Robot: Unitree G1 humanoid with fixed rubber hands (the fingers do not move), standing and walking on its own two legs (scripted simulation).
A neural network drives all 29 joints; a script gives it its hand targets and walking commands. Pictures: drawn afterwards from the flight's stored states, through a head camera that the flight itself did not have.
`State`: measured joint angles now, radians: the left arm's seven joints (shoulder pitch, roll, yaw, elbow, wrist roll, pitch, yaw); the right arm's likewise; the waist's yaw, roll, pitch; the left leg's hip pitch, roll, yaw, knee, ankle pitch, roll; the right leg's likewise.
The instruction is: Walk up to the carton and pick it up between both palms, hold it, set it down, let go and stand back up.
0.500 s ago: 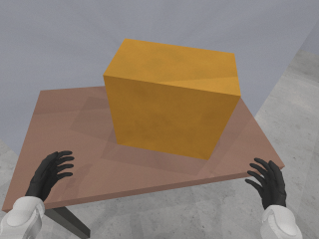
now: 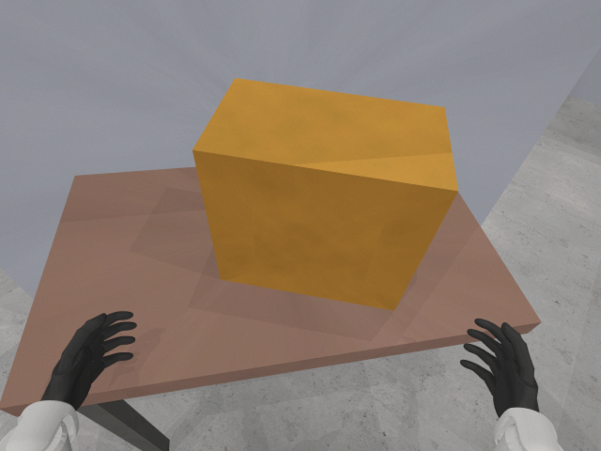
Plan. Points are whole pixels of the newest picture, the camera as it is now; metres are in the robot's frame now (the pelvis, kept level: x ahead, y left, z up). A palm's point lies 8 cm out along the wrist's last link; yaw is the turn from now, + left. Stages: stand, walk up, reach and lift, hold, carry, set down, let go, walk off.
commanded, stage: set down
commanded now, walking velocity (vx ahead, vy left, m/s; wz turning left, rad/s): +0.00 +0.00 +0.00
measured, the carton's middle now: (320, 202) +0.46 -0.04 +0.06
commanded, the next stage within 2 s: let go in 1.16 s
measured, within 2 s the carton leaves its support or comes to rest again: neither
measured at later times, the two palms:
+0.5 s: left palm (71, 406) +0.20 +0.28 -0.01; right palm (505, 400) +0.17 -0.24 +0.01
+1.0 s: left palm (75, 405) +0.20 +0.28 -0.01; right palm (493, 432) +0.15 -0.24 -0.04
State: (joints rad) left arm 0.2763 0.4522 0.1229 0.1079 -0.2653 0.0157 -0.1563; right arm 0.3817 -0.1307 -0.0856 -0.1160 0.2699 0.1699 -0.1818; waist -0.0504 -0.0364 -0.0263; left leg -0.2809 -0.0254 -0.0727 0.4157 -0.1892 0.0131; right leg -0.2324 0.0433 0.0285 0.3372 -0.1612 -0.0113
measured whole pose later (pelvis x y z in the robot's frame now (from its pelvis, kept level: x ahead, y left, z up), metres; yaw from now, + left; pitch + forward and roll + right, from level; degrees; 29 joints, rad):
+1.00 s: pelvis +0.01 +0.00 +0.00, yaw +0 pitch +4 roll -1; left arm 0.31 0.41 0.09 0.30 -0.27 -0.07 -0.11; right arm 0.40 -0.13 -0.08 0.22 0.14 -0.03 -0.05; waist -0.05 0.02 -0.03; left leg -0.27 -0.03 -0.07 0.42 -0.21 0.01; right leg -0.22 0.04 0.03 0.34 -0.18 -0.01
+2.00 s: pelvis +0.01 -0.01 +0.00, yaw +0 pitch +1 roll +0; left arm 0.20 0.34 0.07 0.49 -0.09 -0.11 -0.01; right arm 0.28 -0.33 -0.08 0.65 -0.05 -0.04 0.01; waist -0.05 0.07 -0.03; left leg -0.23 -0.03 -0.07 0.43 -0.22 0.00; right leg -0.21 0.04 0.03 0.42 -0.22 -0.02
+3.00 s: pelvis +0.00 -0.01 +0.00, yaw +0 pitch +0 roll +0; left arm 0.19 0.34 0.07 0.50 -0.09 -0.12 0.01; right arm 0.28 -0.33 -0.08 0.65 -0.04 -0.04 0.02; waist -0.05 0.05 -0.03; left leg -0.23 -0.03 -0.07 0.43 -0.21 0.00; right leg -0.21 0.04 0.03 0.43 -0.22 -0.02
